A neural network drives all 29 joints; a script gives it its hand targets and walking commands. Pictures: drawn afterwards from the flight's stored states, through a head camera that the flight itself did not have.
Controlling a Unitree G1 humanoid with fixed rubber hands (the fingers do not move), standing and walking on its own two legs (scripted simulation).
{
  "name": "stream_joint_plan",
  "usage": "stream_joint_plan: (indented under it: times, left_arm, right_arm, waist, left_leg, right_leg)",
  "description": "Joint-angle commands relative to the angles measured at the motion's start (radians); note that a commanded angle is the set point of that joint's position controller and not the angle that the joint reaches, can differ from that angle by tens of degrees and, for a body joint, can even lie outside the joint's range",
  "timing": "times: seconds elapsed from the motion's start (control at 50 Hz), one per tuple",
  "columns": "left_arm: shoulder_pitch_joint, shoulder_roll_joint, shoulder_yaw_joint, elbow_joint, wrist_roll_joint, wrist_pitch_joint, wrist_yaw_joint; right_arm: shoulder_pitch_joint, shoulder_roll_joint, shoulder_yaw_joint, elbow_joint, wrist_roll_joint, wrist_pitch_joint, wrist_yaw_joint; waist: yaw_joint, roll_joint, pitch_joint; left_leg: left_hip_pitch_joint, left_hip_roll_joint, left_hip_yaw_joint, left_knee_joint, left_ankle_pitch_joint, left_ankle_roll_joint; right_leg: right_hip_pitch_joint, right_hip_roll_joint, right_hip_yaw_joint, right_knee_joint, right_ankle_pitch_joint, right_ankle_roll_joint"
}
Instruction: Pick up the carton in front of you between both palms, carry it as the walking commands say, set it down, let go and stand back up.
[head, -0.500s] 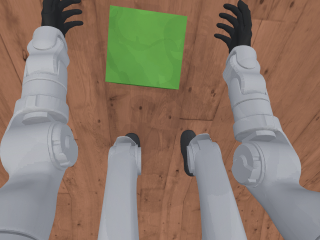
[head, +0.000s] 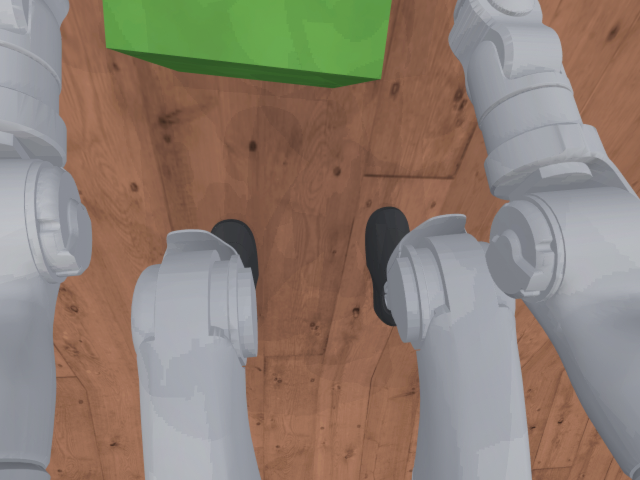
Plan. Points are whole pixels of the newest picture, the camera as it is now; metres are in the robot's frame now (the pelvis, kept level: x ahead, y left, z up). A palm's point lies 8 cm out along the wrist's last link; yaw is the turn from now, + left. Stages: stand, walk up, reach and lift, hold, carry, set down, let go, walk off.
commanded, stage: reach and lift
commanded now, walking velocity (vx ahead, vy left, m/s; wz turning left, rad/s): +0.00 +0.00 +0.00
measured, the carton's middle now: out of the picture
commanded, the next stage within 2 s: none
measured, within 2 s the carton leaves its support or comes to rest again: leaves its support in 0.82 s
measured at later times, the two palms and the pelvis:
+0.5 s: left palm out of the picture +0.55 +0.22 -0.19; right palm out of the picture +0.55 -0.11 -0.19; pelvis +0.00 -0.01 -0.01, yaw +1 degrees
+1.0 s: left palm out of the picture +0.54 +0.21 -0.14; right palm out of the picture +0.54 -0.09 -0.13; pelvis +0.01 +0.00 -0.01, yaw +2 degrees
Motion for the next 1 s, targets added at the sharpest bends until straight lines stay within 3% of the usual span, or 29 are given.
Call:
stream_joint_plan:
  times: [0.0, 0.04, 0.16, 0.34, 0.44, 0.48, 0.54, 0.56, 0.6, 0.64, 0.7, 0.8, 0.9, 0.98]
  left_arm:
    - [-0.328, 0.134, -0.005, -0.129, -0.023, -0.039, 0.015]
    - [-0.317, 0.128, -0.024, -0.142, -0.043, -0.049, 0.025]
    - [-0.233, 0.074, -0.036, -0.153, -0.049, -0.054, 0.052]
    - [-0.219, 0.048, -0.022, -0.098, -0.029, -0.049, 0.038]
    - [-0.298, -0.027, -0.086, -0.111, -0.059, -0.047, 0.030]
    - [-0.330, -0.108, -0.109, -0.103, -0.062, -0.044, 0.020]
    - [-0.355, -0.242, -0.084, -0.085, -0.018, -0.028, -0.010]
    - [-0.439, -0.482, -0.147, -0.128, -0.022, -0.015, -0.055]
    - [-0.478, -0.773, -0.153, -0.140, 0.010, 0.017, -0.144]
    - [-0.434, -0.929, -0.127, -0.162, 0.037, 0.042, -0.201]
    - [-0.383, -1.033, -0.091, -0.207, 0.063, 0.062, -0.236]
    - [-0.400, -1.138, -0.146, -0.358, 0.029, 0.071, -0.231]
    - [-0.432, -1.240, -0.252, -0.598, -0.019, 0.100, -0.189]
    - [-0.349, -1.332, -0.278, -0.679, 0.006, 0.160, -0.159]
  right_arm:
    - [-0.254, -0.141, 0.018, -0.090, 0.013, -0.045, 0.000]
    - [-0.241, -0.136, 0.038, -0.098, 0.033, -0.058, -0.003]
    - [-0.169, -0.109, 0.082, -0.075, 0.085, -0.073, 0.006]
    - [-0.171, -0.094, 0.060, -0.039, 0.049, -0.067, -0.004]
    - [-0.244, -0.016, 0.093, -0.042, 0.065, -0.069, -0.003]
    - [-0.275, 0.048, 0.094, -0.040, 0.051, -0.068, 0.003]
    - [-0.288, 0.141, 0.024, -0.020, -0.045, -0.055, 0.019]
    - [-0.380, 0.376, 0.078, -0.057, -0.052, -0.042, 0.063]
    - [-0.466, 0.668, 0.093, -0.065, -0.089, -0.006, 0.157]
    - [-0.488, 0.795, 0.097, -0.091, -0.110, 0.023, 0.218]
    - [-0.467, 0.898, 0.093, -0.118, -0.135, 0.053, 0.258]
    - [-0.484, 1.036, 0.180, -0.194, -0.057, 0.069, 0.278]
    - [-0.514, 1.132, 0.329, -0.335, 0.026, 0.098, 0.261]
    - [-0.542, 1.156, 0.427, -0.491, 0.033, 0.134, 0.249]
  waist:
    - [0.011, 0.106, -1.253]
    - [0.001, 0.101, -1.278]
    - [0.021, 0.133, -1.330]
    - [0.011, 0.110, -1.158]
    - [0.017, 0.103, -1.157]
    - [0.011, 0.100, -1.146]
    - [-0.020, 0.108, -1.109]
    - [-0.014, 0.109, -1.114]
    - [0.000, 0.105, -1.078]
    - [0.018, 0.089, -1.048]
    - [0.033, 0.059, -1.039]
    - [0.063, 0.064, -1.268]
    - [0.084, 0.122, -1.669]
    - [0.078, 0.147, -1.845]
  left_leg:
    - [0.635, 0.032, 0.038, -0.165, 0.310, -0.015]
    - [0.697, 0.029, 0.028, -0.142, 0.366, -0.012]
    - [0.801, 0.019, 0.038, -0.111, 0.480, -0.015]
    - [0.580, 0.023, 0.055, -0.138, 0.287, -0.015]
    - [0.563, 0.021, 0.059, -0.154, 0.244, -0.009]
    - [0.557, 0.014, 0.058, -0.160, 0.228, -0.007]
    - [0.545, -0.004, 0.055, -0.156, 0.212, -0.015]
    - [0.552, -0.020, 0.051, -0.154, 0.224, -0.005]
    - [0.522, -0.042, 0.063, -0.138, 0.228, -0.002]
    - [0.473, -0.051, 0.077, -0.134, 0.232, 0.007]
    - [0.449, -0.058, 0.078, -0.139, 0.260, 0.015]
    - [0.594, -0.066, 0.095, -0.124, 0.443, 0.011]
    - [0.918, -0.079, 0.110, -0.133, 0.636, -0.009]
    - [1.050, -0.100, 0.127, -0.187, 0.623, -0.025]
  right_leg:
    - [0.563, -0.028, -0.129, -0.056, 0.282, -0.025]
    - [0.539, -0.024, -0.141, -0.036, 0.314, -0.020]
    - [0.492, -0.010, -0.148, -0.016, 0.365, -0.017]
    - [0.508, -0.007, -0.116, -0.051, 0.278, -0.027]
    - [0.559, 0.004, -0.112, -0.058, 0.265, -0.035]
    - [0.579, 0.014, -0.115, -0.059, 0.262, -0.039]
    - [0.590, 0.029, -0.122, -0.062, 0.255, -0.042]
    - [0.578, 0.044, -0.124, -0.059, 0.258, -0.049]
    - [0.533, 0.063, -0.130, -0.042, 0.245, -0.062]
    - [0.505, 0.070, -0.136, -0.029, 0.239, -0.066]
    - [0.469, 0.074, -0.145, -0.023, 0.252, -0.068]
    - [0.475, 0.088, -0.151, -0.003, 0.380, -0.066]
    - [0.506, 0.101, -0.167, -0.030, 0.454, -0.050]
    - [0.537, 0.113, -0.177, -0.094, 0.401, -0.042]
